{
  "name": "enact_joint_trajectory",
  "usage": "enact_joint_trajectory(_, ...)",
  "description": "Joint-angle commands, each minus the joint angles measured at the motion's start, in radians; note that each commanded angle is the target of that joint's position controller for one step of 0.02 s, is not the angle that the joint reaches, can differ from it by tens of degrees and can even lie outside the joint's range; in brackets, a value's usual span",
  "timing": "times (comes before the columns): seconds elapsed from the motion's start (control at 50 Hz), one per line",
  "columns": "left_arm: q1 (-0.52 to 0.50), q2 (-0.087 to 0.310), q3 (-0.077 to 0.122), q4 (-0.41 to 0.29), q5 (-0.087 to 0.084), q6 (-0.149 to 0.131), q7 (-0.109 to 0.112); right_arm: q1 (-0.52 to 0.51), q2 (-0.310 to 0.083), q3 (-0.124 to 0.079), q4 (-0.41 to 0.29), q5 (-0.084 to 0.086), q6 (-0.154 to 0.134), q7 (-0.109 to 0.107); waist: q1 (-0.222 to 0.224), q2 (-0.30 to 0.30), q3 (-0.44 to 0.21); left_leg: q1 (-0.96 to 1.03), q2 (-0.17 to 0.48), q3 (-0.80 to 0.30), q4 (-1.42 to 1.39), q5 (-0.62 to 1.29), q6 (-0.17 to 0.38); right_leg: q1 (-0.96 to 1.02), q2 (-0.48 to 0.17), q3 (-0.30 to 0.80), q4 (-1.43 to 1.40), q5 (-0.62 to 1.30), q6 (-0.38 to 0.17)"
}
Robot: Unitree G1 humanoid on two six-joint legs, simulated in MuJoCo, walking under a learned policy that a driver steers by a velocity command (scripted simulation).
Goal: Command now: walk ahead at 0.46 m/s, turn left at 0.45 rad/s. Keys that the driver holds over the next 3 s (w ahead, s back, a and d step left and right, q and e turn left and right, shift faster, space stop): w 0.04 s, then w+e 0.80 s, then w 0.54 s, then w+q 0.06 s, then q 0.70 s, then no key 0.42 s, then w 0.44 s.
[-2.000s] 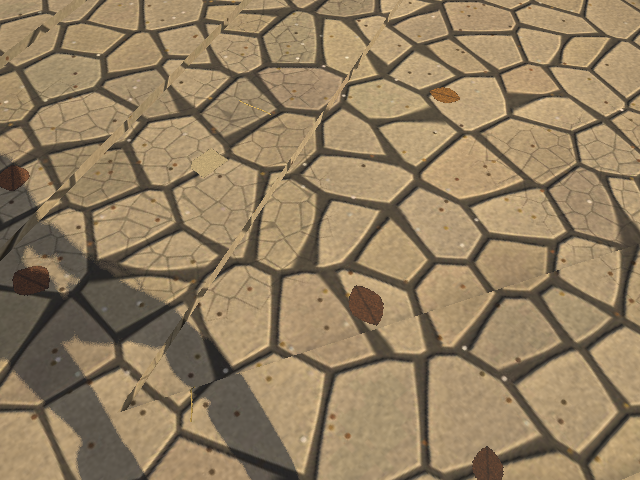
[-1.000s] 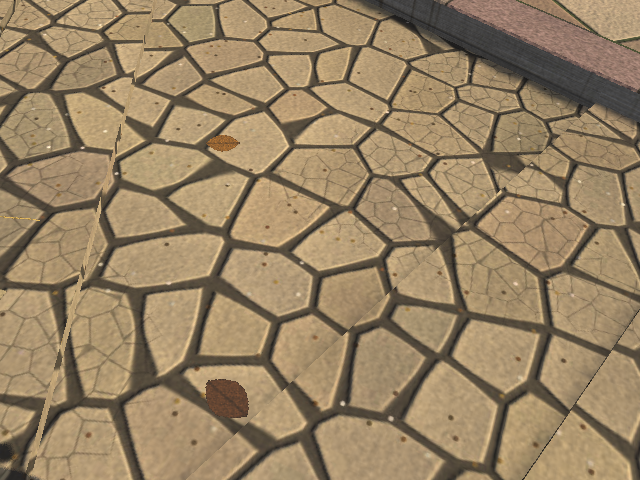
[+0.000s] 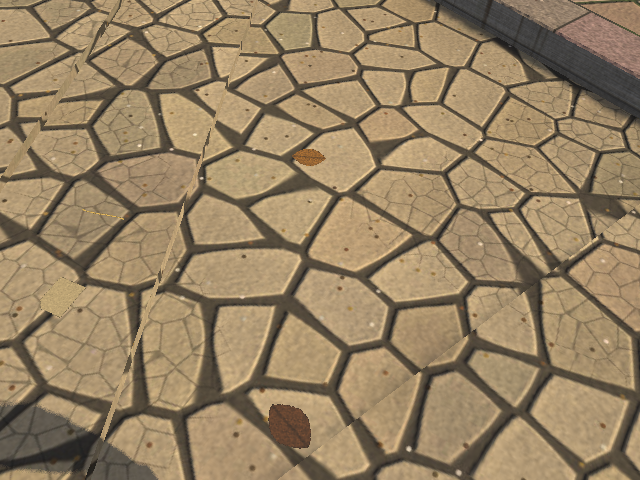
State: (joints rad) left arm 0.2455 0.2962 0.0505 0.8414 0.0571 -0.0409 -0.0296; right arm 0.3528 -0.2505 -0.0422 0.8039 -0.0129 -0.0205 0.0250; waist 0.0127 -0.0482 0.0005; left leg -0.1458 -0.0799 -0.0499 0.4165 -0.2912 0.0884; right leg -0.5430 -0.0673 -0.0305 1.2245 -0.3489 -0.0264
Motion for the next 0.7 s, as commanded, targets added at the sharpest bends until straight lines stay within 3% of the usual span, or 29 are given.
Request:
enact_joint_trajectory(0.02, -0.054, 0.076, 0.007, -0.075, 0.005, 0.001, -0.012, 0.063, -0.157, -0.037, -0.026, 0.014, -0.038, -0.015, -0.011, 0.123, 0.039, 0.138, 0.23, -0.235, -0.184, 0.576, 0.108, -0.237, -0.02, 0.001, -0.035, 0.135, 0.026)
enact_joint_trajectory(0.04, -0.072, 0.066, 0.002, -0.084, 0.001, 0.006, -0.012, 0.087, -0.156, -0.038, -0.009, 0.018, -0.044, -0.016, -0.011, 0.122, 0.032, 0.148, 0.222, -0.208, -0.177, 0.682, 0.105, -0.241, -0.015, -0.011, -0.052, 0.152, 0.033)
enact_joint_trajectory(0.12, -0.231, 0.022, -0.026, -0.13, -0.021, 0.006, -0.018, 0.128, -0.113, -0.022, 0.037, 0.015, -0.05, -0.021, -0.053, 0.123, 0.077, 0.135, 0.165, -0.09, -0.226, 0.734, 0.052, -0.189, 0.012, -0.073, -0.356, 0.312, 0.027)
enact_joint_trajectory(0.16, -0.307, -0.004, -0.042, -0.151, -0.031, 0.005, -0.021, 0.158, -0.109, -0.016, 0.061, 0.009, -0.053, -0.026, -0.084, 0.135, 0.1, 0.15, 0.187, -0.077, -0.273, 0.748, 0.04, -0.133, 0.03, -0.098, -0.508, 0.367, -0.001)
enact_joint_trajectory(0.2, -0.316, 0.01, -0.043, -0.156, -0.041, 0.002, -0.018, 0.154, -0.122, -0.015, 0.081, 0.0, -0.058, -0.034, -0.071, 0.13, 0.104, 0.203, 0.226, -0.054, -0.297, 0.798, 0.03, -0.068, 0.049, -0.093, -0.607, 0.385, -0.043)
enact_joint_trajectory(0.26, -0.166, 0.06, -0.026, -0.103, -0.046, -0.002, -0.003, 0.116, -0.153, -0.019, 0.094, -0.02, -0.061, -0.052, 0.01, 0.14, 0.015, 0.301, 0.25, -0.002, -0.13, 1.162, -0.003, 0.119, 0.14, -0.092, -0.64, 0.274, -0.101)
enact_joint_trajectory(0.28, -0.034, 0.086, -0.015, -0.057, -0.049, -0.005, 0.005, 0.102, -0.167, -0.024, 0.096, -0.034, -0.053, -0.057, 0.065, 0.144, -0.047, 0.32, 0.25, 0.015, 0.03, 1.235, -0.01, 0.226, 0.171, -0.083, -0.647, 0.219, -0.118)
enact_joint_trajectory(0.3, 0.113, 0.103, -0.004, -0.009, -0.05, -0.011, 0.013, 0.078, -0.184, -0.029, 0.093, -0.036, -0.044, -0.058, 0.133, 0.13, -0.107, 0.276, 0.24, 0.043, 0.239, 1.196, -0.017, 0.38, 0.17, -0.073, -0.71, 0.225, -0.137)
enact_joint_trajectory(0.32, 0.258, 0.152, 0.015, 0.021, -0.028, -0.013, 0.025, 0.07, -0.163, -0.019, 0.073, -0.031, -0.046, -0.056, 0.186, 0.063, -0.187, 0.093, 0.216, 0.068, 0.524, 0.924, -0.017, 0.605, 0.029, 0.102, -0.71, 0.121, -0.196)
enact_joint_trajectory(0.34, 0.281, 0.257, 0.05, 0.027, -0.012, -0.009, 0.026, 0.172, -0.067, -0.004, 0.049, 0.001, -0.049, -0.035, 0.102, -0.189, -0.257, -0.344, -0.009, 0.085, 0.983, 0.077, -0.085, 0.876, -0.251, 0.677, -0.768, 0.061, -0.406)
enact_joint_trajectory(0.36, 0.181, 0.183, 0.041, 0.023, -0.066, 0.001, 0.014, 0.082, -0.142, -0.012, 0.03, -0.033, -0.064, -0.031, 0.084, -0.07, -0.227, -0.481, -0.021, -0.038, 1.029, -0.163, -0.053, 0.824, -0.252, 0.865, -0.93, 0.031, -0.407)
enact_joint_trajectory(0.38, 0.08, 0.16, 0.039, 0.0, -0.067, 0.0, 0.013, 0.001, -0.148, -0.011, -0.003, -0.025, -0.076, -0.026, 0.046, -0.031, -0.069, -0.531, 0.048, -0.067, 0.979, -0.081, -0.043, 0.675, -0.236, 0.706, -0.948, 0.024, -0.386)
enact_joint_trajectory(0.4, 0.046, 0.111, 0.032, -0.004, -0.057, -0.002, 0.011, -0.037, -0.152, -0.008, -0.009, -0.024, -0.084, -0.023, 0.027, 0.065, -0.009, -0.495, 0.087, -0.051, 0.911, -0.031, -0.041, 0.55, -0.2, 0.607, -0.972, 0.115, -0.354)
enact_joint_trajectory(0.42, 0.04, 0.092, 0.026, 0.001, -0.052, -0.007, 0.016, -0.054, -0.14, -0.007, -0.013, -0.026, -0.077, -0.022, -0.002, 0.093, 0.039, -0.452, 0.111, -0.045, 0.85, -0.027, -0.048, 0.444, -0.158, 0.528, -0.984, 0.221, -0.326)
enact_joint_trajectory(0.44, 0.037, 0.074, 0.019, 0.013, -0.054, -0.012, 0.021, -0.049, -0.128, -0.003, -0.023, -0.035, -0.058, -0.022, -0.035, 0.087, 0.044, -0.395, 0.128, -0.039, 0.793, -0.031, -0.065, 0.364, -0.118, 0.465, -0.999, 0.299, -0.302)
enact_joint_trajectory(0.5, 0.063, 0.117, 0.031, 0.022, -0.057, -0.028, 0.021, -0.058, -0.089, 0.012, -0.035, -0.042, -0.023, -0.016, -0.053, 0.043, 0.031, -0.341, 0.148, 0.003, 0.629, -0.022, -0.106, 0.274, -0.056, 0.36, -1.026, 0.38, -0.289)
enact_joint_trajectory(0.54, 0.086, 0.138, 0.039, 0.022, -0.059, -0.027, 0.023, -0.162, -0.08, 0.018, -0.073, -0.038, -0.021, -0.011, -0.028, 0.029, 0.056, -0.347, 0.146, 0.04, 0.489, 0.09, -0.134, 0.234, -0.018, 0.326, -1.053, 0.368, -0.27)
enact_joint_trajectory(0.62, 0.18, 0.128, 0.045, 0.042, -0.067, -0.024, 0.022, -0.303, -0.094, 0.015, -0.114, -0.03, -0.022, -0.007, 0.039, 0.003, 0.035, -0.424, 0.142, 0.016, 0.312, 0.349, -0.144, 0.361, 0.013, 0.329, -0.993, 0.419, -0.203)
enact_joint_trajectory(0.7, 0.243, 0.124, 0.048, 0.038, -0.045, -0.013, 0.032, -0.422, -0.095, 0.023, -0.158, -0.024, -0.03, -0.002, 0.09, -0.008, 0.042, -0.464, 0.116, 0.007, 0.202, 0.352, -0.142, 0.464, 0.001, 0.387, -0.912, 0.461, -0.193)
